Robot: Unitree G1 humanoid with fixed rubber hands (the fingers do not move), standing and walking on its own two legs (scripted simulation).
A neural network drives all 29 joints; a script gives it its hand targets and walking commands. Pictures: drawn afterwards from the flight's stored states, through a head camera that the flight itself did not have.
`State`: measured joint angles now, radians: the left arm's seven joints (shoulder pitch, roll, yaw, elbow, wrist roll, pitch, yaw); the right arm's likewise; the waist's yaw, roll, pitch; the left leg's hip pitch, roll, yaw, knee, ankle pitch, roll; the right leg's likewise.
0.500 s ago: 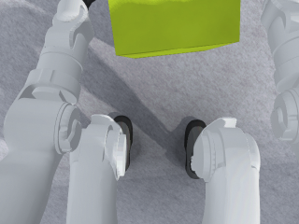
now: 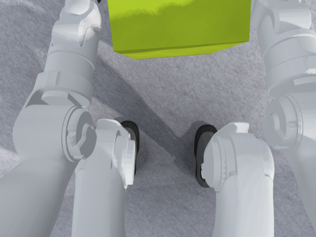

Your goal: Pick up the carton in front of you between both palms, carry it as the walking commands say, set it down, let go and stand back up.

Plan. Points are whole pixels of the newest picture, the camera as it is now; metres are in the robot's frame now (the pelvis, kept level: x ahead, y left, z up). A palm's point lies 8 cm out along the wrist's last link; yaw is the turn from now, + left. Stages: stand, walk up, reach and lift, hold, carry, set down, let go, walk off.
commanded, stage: reach and lift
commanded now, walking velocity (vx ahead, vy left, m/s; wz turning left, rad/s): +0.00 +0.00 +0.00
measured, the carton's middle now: (172, 1) +0.55 -0.01 -0.24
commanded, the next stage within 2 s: none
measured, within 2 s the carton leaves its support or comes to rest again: neither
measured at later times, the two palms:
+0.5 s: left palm out of the picture +0.50 +0.13 +0.02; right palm out of the picture +0.51 -0.17 +0.02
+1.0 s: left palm out of the picture +0.47 +0.14 +0.17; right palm out of the picture +0.47 -0.17 +0.17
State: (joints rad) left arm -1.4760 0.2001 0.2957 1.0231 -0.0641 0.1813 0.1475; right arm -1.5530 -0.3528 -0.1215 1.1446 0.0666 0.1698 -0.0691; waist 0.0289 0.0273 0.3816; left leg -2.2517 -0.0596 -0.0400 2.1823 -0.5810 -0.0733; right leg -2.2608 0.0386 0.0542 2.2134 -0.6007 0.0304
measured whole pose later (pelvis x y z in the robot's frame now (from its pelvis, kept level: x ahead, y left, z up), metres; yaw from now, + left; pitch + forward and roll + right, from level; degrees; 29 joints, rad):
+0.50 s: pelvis -0.01 +0.00 +0.10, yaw -2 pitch +45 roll +2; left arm -1.15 -0.01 0.61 0.71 0.28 0.41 0.05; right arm -1.25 -0.10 -0.43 0.87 -0.26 0.41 -0.02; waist 0.01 0.01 -0.10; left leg -2.10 -0.10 -0.09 1.82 -0.50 -0.09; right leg -2.12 0.10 0.08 1.83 -0.49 0.05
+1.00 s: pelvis +0.02 +0.01 +0.21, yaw -3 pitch +39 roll +0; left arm -0.83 -0.09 0.49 0.57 0.23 0.42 0.06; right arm -0.88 0.02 -0.43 0.68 -0.22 0.39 0.00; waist -0.01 0.00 -0.22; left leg -1.66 -0.10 -0.11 1.46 -0.47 -0.06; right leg -1.67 0.09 0.10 1.46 -0.47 0.06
